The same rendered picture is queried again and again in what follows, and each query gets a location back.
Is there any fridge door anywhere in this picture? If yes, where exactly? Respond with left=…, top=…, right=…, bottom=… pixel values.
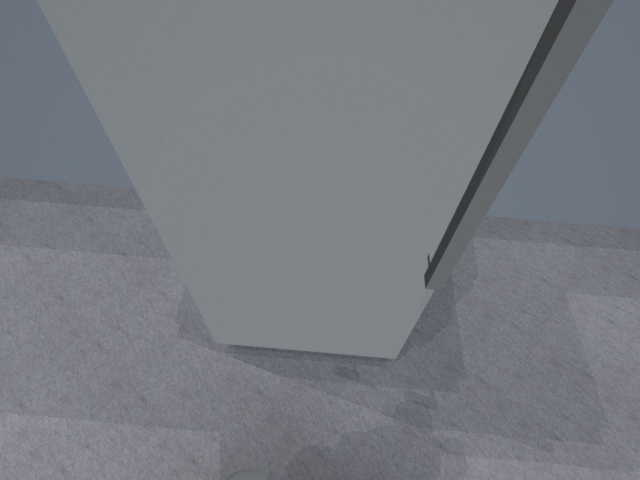
left=37, top=0, right=559, bottom=359

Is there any handle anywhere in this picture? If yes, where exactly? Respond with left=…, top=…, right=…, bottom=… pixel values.
left=424, top=0, right=614, bottom=290

